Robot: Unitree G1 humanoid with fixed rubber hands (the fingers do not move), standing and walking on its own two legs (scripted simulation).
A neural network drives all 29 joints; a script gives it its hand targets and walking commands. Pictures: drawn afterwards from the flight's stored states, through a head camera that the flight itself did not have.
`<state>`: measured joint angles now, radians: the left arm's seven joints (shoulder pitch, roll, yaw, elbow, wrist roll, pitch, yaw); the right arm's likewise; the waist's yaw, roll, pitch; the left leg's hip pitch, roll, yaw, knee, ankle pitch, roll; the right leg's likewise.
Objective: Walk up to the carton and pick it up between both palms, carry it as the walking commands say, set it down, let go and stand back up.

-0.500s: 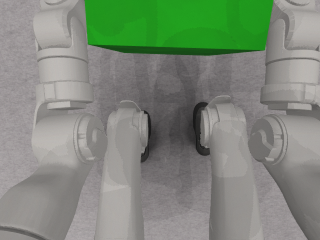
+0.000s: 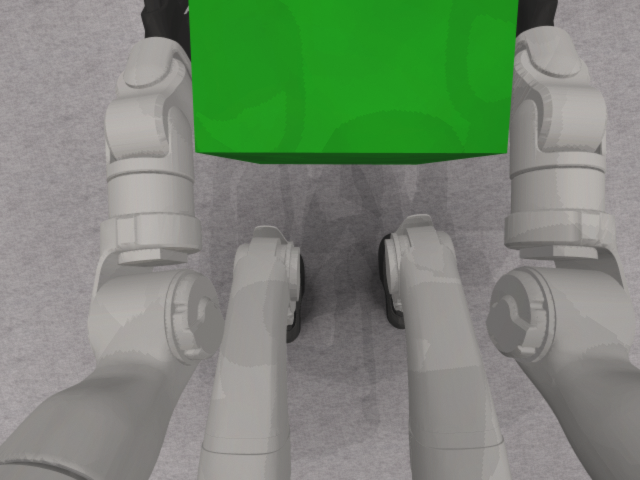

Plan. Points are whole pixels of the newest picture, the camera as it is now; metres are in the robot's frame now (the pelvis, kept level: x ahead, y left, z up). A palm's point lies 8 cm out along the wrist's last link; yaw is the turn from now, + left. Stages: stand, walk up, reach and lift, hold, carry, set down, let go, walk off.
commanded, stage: reach and lift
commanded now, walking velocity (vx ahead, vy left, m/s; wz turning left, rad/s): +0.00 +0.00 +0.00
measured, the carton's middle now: (343, 92) +0.49 -0.02 -0.14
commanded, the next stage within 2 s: none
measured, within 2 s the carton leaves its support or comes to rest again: neither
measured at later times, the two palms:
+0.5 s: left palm out of the picture +0.51 +0.16 +0.04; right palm out of the picture +0.50 -0.17 +0.04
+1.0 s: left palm out of the picture +0.49 +0.15 +0.11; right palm out of the picture +0.48 -0.18 +0.11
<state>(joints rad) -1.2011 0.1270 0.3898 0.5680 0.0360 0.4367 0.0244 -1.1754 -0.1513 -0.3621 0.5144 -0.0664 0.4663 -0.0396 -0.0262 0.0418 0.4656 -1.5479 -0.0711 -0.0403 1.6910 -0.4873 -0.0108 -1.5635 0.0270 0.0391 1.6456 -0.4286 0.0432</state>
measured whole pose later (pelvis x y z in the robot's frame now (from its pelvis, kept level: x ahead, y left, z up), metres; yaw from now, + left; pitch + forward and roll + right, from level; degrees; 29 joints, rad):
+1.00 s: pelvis +0.10 -0.01 +0.14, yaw +0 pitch +28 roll -1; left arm -0.59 -0.04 0.33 0.53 0.13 0.36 -0.03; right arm -0.55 0.03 -0.35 0.48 -0.15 0.36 0.04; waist -0.01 0.02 -0.16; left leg -1.17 -0.05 -0.07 1.11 -0.43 -0.01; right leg -1.18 0.03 0.04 1.07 -0.38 0.02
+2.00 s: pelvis +0.14 -0.01 +0.24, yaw +1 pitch +2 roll +0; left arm -0.30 -0.07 0.25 0.39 0.19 0.53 -0.11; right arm -0.25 0.10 -0.28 0.31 -0.21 0.55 0.06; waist -0.03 0.00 -0.03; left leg -0.28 -0.03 -0.09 0.49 -0.25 0.00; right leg -0.29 0.02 0.04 0.46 -0.20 0.01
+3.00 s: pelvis +0.15 -0.01 +0.25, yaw +0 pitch -6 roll +0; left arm -0.16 -0.08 0.19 0.08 0.15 0.74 -0.09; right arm -0.14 0.08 -0.17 0.06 -0.16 0.74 0.05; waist 0.00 0.00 0.07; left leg -0.01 -0.02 -0.08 0.32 -0.20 0.00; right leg -0.04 0.02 0.06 0.31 -0.16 0.01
